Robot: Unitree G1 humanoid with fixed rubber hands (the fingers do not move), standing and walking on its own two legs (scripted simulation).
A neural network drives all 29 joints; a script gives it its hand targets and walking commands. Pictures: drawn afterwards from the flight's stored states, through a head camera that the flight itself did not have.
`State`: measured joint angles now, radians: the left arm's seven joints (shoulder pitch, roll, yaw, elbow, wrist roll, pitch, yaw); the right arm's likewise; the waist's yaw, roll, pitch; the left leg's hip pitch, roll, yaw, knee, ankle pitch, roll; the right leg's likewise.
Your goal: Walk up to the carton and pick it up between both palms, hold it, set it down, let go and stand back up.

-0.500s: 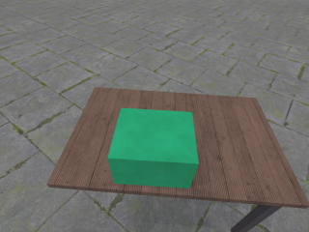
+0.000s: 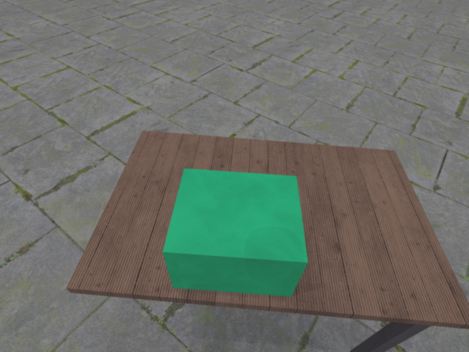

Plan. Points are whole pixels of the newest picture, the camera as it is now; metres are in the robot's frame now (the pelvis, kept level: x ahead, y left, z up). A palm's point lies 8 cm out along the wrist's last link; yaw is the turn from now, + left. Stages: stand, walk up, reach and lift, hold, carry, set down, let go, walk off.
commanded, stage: stand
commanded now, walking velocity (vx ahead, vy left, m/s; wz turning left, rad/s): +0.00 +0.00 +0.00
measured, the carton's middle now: (236, 230) +0.42 +0.00 -0.10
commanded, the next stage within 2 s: none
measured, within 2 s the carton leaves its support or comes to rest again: neither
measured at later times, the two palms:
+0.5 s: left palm out of the picture +0.01 +0.22 -0.15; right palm out of the picture +0.01 -0.22 -0.14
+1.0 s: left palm out of the picture +0.00 +0.22 -0.15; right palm out of the picture +0.00 -0.21 -0.14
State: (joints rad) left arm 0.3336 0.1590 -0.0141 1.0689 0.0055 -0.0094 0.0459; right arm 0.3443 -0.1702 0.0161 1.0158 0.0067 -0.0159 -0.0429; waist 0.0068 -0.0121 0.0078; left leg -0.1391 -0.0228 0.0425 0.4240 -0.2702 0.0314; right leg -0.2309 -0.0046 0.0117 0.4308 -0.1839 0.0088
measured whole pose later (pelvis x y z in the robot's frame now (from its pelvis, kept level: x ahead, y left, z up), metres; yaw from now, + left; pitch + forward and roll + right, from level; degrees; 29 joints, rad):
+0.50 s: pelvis +0.01 +0.00 +0.00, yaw +0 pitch -1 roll +0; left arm 0.30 0.16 -0.02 1.11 0.00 -0.01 0.06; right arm 0.33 -0.16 0.02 1.05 0.01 -0.02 -0.05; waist 0.00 -0.02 0.02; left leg -0.10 -0.03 0.05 0.39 -0.28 0.04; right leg -0.20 -0.01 0.02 0.41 -0.20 0.02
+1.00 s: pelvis +0.01 +0.01 +0.00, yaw +0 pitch -2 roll +0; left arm 0.30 0.15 -0.02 1.13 0.00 -0.01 0.06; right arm 0.33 -0.14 0.02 1.07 0.01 -0.02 -0.05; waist 0.00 -0.02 0.03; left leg -0.08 -0.03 0.05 0.38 -0.27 0.04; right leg -0.19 -0.01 0.02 0.41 -0.19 0.02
